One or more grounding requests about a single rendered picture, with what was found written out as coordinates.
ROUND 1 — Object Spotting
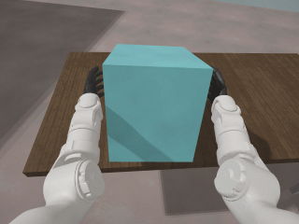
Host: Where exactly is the robot right upper arm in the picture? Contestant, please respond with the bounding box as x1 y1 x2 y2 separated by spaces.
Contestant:
214 158 299 224

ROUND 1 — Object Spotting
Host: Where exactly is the robot left hand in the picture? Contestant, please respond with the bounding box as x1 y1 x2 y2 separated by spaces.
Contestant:
83 65 105 98

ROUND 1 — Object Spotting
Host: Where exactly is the left robot forearm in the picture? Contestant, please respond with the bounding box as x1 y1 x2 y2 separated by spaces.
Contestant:
43 92 104 199

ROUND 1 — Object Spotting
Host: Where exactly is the table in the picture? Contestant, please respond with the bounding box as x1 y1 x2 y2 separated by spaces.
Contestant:
22 51 299 194

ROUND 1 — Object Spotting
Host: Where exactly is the robot right hand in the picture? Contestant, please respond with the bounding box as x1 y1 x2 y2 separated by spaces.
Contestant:
207 65 228 104

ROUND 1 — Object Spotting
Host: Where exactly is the carton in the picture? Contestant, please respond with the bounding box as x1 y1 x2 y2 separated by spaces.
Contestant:
102 44 213 162

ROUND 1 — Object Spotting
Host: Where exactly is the robot left upper arm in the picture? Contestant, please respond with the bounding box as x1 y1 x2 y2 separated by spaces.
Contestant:
9 160 106 224

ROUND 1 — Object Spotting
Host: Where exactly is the right robot forearm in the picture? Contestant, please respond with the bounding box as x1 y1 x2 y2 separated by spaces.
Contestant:
211 95 270 172

